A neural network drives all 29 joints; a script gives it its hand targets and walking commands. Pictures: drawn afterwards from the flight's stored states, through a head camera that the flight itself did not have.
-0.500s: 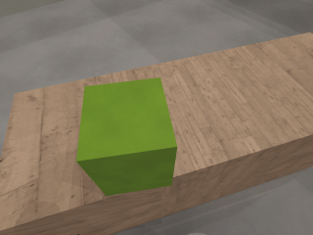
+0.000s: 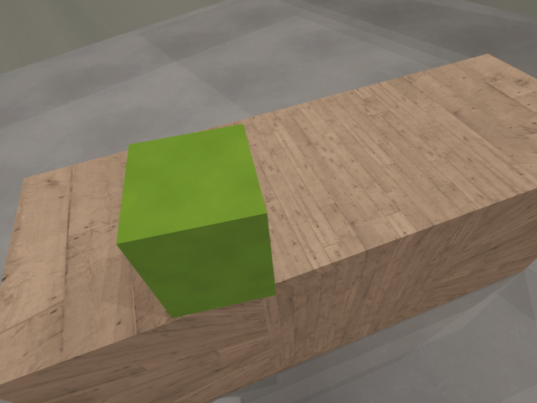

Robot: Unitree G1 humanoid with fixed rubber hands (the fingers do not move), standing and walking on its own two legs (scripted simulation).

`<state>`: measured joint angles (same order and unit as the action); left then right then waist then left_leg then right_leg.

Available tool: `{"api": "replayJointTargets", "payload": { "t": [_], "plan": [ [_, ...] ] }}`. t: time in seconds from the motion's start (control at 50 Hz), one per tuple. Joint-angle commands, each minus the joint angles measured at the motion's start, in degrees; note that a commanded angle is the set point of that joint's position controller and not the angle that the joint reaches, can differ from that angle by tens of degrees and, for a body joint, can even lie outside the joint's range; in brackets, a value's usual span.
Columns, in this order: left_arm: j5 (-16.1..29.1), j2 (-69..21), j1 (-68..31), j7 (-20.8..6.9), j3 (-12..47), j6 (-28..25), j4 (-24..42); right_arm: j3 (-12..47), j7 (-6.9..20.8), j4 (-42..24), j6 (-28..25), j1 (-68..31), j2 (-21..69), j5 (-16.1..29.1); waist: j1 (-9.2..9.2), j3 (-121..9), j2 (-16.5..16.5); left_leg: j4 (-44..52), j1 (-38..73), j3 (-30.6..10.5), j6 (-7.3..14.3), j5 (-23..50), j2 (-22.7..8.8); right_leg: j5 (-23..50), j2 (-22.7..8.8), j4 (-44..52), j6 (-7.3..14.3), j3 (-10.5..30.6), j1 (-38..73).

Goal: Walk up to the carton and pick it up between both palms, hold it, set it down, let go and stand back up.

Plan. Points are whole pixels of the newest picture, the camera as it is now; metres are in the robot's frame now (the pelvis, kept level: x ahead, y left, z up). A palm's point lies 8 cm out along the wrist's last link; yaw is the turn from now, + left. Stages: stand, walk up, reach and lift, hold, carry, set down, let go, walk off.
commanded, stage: walk up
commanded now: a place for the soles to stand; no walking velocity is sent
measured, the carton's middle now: (206, 223) +0.41 +0.14 +0.01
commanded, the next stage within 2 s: none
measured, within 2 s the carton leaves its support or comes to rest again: neither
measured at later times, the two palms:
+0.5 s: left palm out of the picture +0.07 +0.29 -0.10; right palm out of the picture +0.07 -0.22 -0.11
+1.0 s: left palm out of the picture +0.04 +0.29 -0.11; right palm out of the picture +0.12 -0.22 -0.10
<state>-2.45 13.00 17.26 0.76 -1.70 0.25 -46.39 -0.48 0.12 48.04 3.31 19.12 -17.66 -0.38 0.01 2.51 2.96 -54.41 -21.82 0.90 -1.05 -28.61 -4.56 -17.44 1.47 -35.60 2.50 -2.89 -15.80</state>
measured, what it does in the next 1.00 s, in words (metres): steps on the spot: left foot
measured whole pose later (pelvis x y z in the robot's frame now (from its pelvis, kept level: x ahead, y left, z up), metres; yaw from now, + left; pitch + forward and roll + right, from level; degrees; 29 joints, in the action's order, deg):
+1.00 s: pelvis +0.01 +0.02 +0.00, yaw +12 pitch -1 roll -1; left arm -0.8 15.6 14.5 -0.1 -0.1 1.1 -43.9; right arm -1.4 0.0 39.4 -0.1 21.4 -15.2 -0.3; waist -0.4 2.8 -0.2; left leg -37.2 -16.1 -8.5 -0.8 -19.9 1.9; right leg -19.6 -5.2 -34.6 -0.5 -12.0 -13.3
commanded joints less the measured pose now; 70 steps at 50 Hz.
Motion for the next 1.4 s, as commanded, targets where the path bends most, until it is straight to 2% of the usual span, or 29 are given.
{"api": "replayJointTargets", "payload": {
  "t": [0.0, 0.04, 0.08, 0.1, 0.12, 0.14, 0.16, 0.18, 0.2, 0.22, 0.24, 0.28, 0.3, 0.38, 0.48, 0.54, 0.64, 0.72, 0.86, 0.92, 0.98, 1.02, 1.08, 1.12, 1.18, 1.24, 1.32, 1.34, 1.38],
  "plan": [
    [-0.44, 11.65, 0.96, 0.74, -3.04, -1.51, 5.58, -2.18, -0.69, -5.65, -2.17, 0.06, -5.62, -0.65, -2.96, 1.37, -7.61, 4.78, -4.92, -3.75, -0.87, -2.20, -0.68, -7.41, -18.03, 18.85, 8.65, 22.32, 2.91],
    [-0.69, 11.87, -0.55, 0.70, -2.85, -1.25, 5.49, -1.91, -0.65, -5.33, -2.74, 2.25, -3.53, -0.48, -2.00, 2.24, -8.20, 13.35, -1.13, -2.03, -0.42, -2.70, -0.04, -5.86, -17.99, 16.17, 9.62, 18.83, 1.06],
    [-0.35, 12.43, -3.54, 0.36, -2.32, -0.68, 5.84, -2.10, -0.62, -4.02, -4.02, 9.11, -1.65, -0.54, 1.69, 0.23, -6.29, 28.75, 9.16, -0.19, 0.12, 9.87, 1.80, -0.31, -14.88, 9.61, 7.16, 12.58, -2.40],
    [0.23, 11.34, -3.54, -0.08, -1.96, -0.49, 6.18, -2.61, -0.70, -3.57, -4.73, 11.34, -2.70, -0.41, 2.54, -0.35, -4.34, 34.15, 15.30, -1.43, 0.46, 18.32, 1.82, 2.32, -12.54, 5.57, 4.49, 9.58, -5.85],
    [0.95, 8.91, -3.15, -0.46, -0.94, -0.73, 7.03, -3.49, -0.88, -3.86, -5.18, 12.12, -5.71, -0.98, 2.47, -1.94, 0.40, 34.33, 17.27, -7.32, 2.00, 20.65, -1.58, 3.10, -10.01, 0.75, 1.46, 6.30, -8.34],
    [1.91, 5.62, -1.26, -0.85, -0.04, -0.86, 7.71, -4.17, -0.94, -4.99, -5.22, 9.45, -8.65, -1.02, 0.43, -1.65, 8.14, 37.04, 15.20, -18.80, 5.79, 16.84, -8.35, -3.64, -5.29, -3.17, -2.09, 2.43, -10.19],
    [2.00, 6.11, -0.38, -0.38, -0.36, -0.37, 7.31, -5.06, -0.74, -5.33, -4.78, 6.66, -12.30, -0.37, -0.01, 1.38, 9.05, 38.11, 2.23, -22.83, 10.74, 7.29, -11.70, -8.04, -3.93, -2.51, -2.62, 2.03, -3.03],
    [1.41, 6.59, -0.24, -0.32, -0.98, -0.16, 6.33, -4.45, -0.40, -6.28, -4.44, 2.39, -10.88, -0.25, -1.64, 4.92, 7.28, 38.39, -6.78, -20.98, 10.49, 3.15, -10.22, -5.21, -5.62, -0.18, -2.26, 3.82, 5.20],
    [1.15, 7.53, -0.04, -0.45, -1.24, -0.47, 5.63, -3.56, -0.07, -7.07, -4.34, 1.63, -8.12, 0.09, -2.20, 4.65, 3.97, 36.49, -7.41, -16.40, 7.40, 6.39, -6.48, -1.27, -5.48, 5.66, -1.97, 4.36, 8.82],
    [1.38, 8.88, -0.52, -0.67, -1.39, -1.20, 5.07, -2.70, -0.03, -7.58, -4.36, 2.48, -5.87, 0.18, -1.83, 3.46, 2.23, 33.43, -3.44, -11.20, 4.63, 12.29, -2.66, 4.71, -6.75, 8.31, -1.61, 5.58, 8.24],
    [1.56, 9.66, -1.24, -0.81, -1.37, -1.66, 4.98, -2.28, -0.16, -8.15, -4.66, 4.71, -4.89, 0.68, -0.39, 2.26, 0.90, 31.45, -1.27, -9.17, 3.45, 16.80, -0.87, 8.07, -7.58, 8.71, -0.95, 6.40, 7.31],
    [1.30, 10.10, -1.89, -0.68, -1.06, -2.00, 5.23, -2.30, -0.10, -7.07, -5.00, 8.17, -4.85, 0.52, 0.29, 0.48, -1.26, 29.76, 1.91, -8.54, 2.59, 19.31, -0.25, 6.79, -8.19, 9.62, -0.65, 5.79, 6.90],
    [1.59, 9.68, -2.03, -0.57, -0.94, -1.92, 5.06, -2.55, -0.05, -7.24, -4.91, 8.27, -5.28, 0.49, 0.04, -0.05, -2.43, 29.06, 2.77, -8.75, 2.76, 18.71, -0.13, 4.35, -8.27, 10.58, -0.22, 5.84, 6.29],
    [1.88, 9.41, -3.09, -0.34, -0.27, -1.62, 5.51, -2.65, -0.40, -8.10, -5.09, 9.21, -5.59, 0.13, 0.70, -1.14, -3.85, 27.99, 4.40, -9.26, 2.71, 23.54, -0.12, 9.69, -8.48, 9.70, -0.07, 4.00, 7.07],
    [1.83, 9.45, -3.24, -0.46, -0.15, -1.21, 6.02, -2.71, -0.43, -8.96, -4.91, 7.27, -5.65, 0.13, -0.16, -0.95, -2.29, 28.13, 3.05, -9.67, 2.60, 20.92, 0.32, 6.87, -9.17, 9.81, 0.09, 2.52, 7.65],
    [2.03, 9.73, -3.89, -0.43, -0.05, -0.94, 6.18, -2.98, -0.38, -10.10, -4.93, 6.43, -5.35, 0.41, -0.03, -0.22, -4.67, 28.10, 2.32, -10.35, 3.05, 20.95, 0.91, 4.69, -9.50, 9.66, -0.15, 1.59, 6.36],
    [1.94, 11.09, -3.26, -0.40, -0.36, -1.11, 6.38, -3.37, -0.45, -11.19, -4.79, 5.06, -5.59, -0.21, -0.33, 0.19, -1.46, 25.57, 1.41, -10.09, 2.84, 21.93, 2.01, 5.94, -10.64, 9.83, 0.70, 1.52, 6.51],
    [1.93, 11.17, -3.96, -0.43, -0.37, -0.79, 6.74, -3.67, -0.47, -11.69, -4.92, 5.74, -5.67, 0.01, 0.08, -1.13, -2.83, 24.76, 2.63, -10.89, 2.84, 24.73, 2.25, 6.69, -10.47, 8.85, 0.67, -0.29, 6.25],
    [1.85, 10.41, -3.79, -0.55, -0.44, -0.40, 7.92, -4.06, -0.60, -13.45, -4.75, 4.54, -6.84, 0.33, -0.45, -1.66, 0.35, 27.06, -1.12, -15.92, 4.36, 20.96, 1.99, 4.09, -8.92, 6.32, 0.25, -1.03, 8.65],
    [1.53, 11.26, -2.62, -0.46, -0.72, -0.67, 7.82, -3.93, -0.61, -13.72, -4.78, 4.47, -6.49, 0.25, -0.63, -2.51, -1.84, 23.72, -1.84, -14.35, 3.53, 25.16, 3.25, 7.59, -10.24, 6.67, 0.78, -0.88, 11.24],
    [1.39, 11.85, -2.85, -0.46, -1.04, -0.36, 8.10, -3.76, -0.73, -14.43, -4.57, 4.66, -5.57, 0.01, -0.26, -3.34, -3.84, 19.99, -0.27, -11.52, 2.82, 22.66, 4.61, 4.82, -13.10, 8.56, 2.61, -0.03, 9.12],
    [1.54, 12.36, -3.52, -0.34, -0.92, -0.05, 8.68, -3.94, -0.85, -14.86, -4.47, 5.11, -5.24, -0.12, -0.10, -1.79, -3.00, 19.42, 0.83, -10.48, 2.55, 22.79, 4.62, 4.44, -14.50, 8.63, 3.38, -0.63, 6.82],
    [1.82, 11.38, -4.36, -0.62, -0.63, 0.50, 9.46, -4.24, -0.79, -15.08, -4.59, 5.38, -7.41, -0.17, -0.11, -1.83, -2.63, 22.55, -0.14, -15.26, 4.01, 25.33, 3.27, 5.38, -11.08, 4.20, 1.64, -3.62, 7.41],
    [1.57, 10.71, -3.58, -0.82, -0.79, 0.66, 9.81, -4.63, -0.81, -15.44, -4.44, 4.17, -8.52, 0.01, -0.65, -1.21, 0.66, 25.49, -2.92, -19.86, 5.29, 21.88, 2.52, 2.32, -8.87, 2.53, 0.60, -2.77, 8.28],
    [1.57, 10.03, -3.51, -0.84, -0.72, 0.46, 10.00, -4.41, -0.93, -15.68, -4.54, 3.18, -8.51, 0.39, -0.91, 0.50, 0.50, 27.18, -5.76, -22.23, 5.77, 24.08, 2.01, 4.49, -7.71, 2.21, -0.03, -2.29, 10.26],
    [1.45, 11.55, -1.67, -0.73, -1.15, -0.19, 9.21, -4.25, -0.98, -15.86, -4.47, 2.76, -7.96, 0.13, -1.13, -2.08, -0.60, 22.07, -4.28, -17.22, 3.83, 25.95, 4.57, 8.27, -10.23, 4.56, 1.61, -1.03, 12.69],
    [1.36, 14.10, -0.78, -0.33, -1.70, 0.15, 9.35, -3.54, -1.00, -16.96, -4.01, 2.72, -5.18, -0.43, -1.67, -2.74, -7.02, 12.71, -2.26, -8.12, 1.59, 20.42, 6.53, 10.30, -19.66, 10.09, 6.57, 0.46, 10.39],
    [1.24, 14.46, -1.09, -0.35, -1.74, 0.30, 9.67, -3.64, -0.90, -17.36, -3.89, 2.92, -4.97, -0.68, -1.38, -2.70, -6.80, 13.26, -0.86, -7.35, 1.43, 17.83, 6.38, 9.58, -20.81, 10.27, 7.10, 0.33, 8.80],
    [1.27, 14.38, -3.96, -0.68, -1.52, 0.74, 10.17, -3.78, -0.57, -16.97, -4.05, 4.21, -5.36, -0.23, 0.06, -1.72, -7.36, 16.59, 3.35, -8.46, 2.38, 20.46, 5.20, 6.35, -18.69, 8.87, 5.48, -2.59, 3.95]
  ]
}}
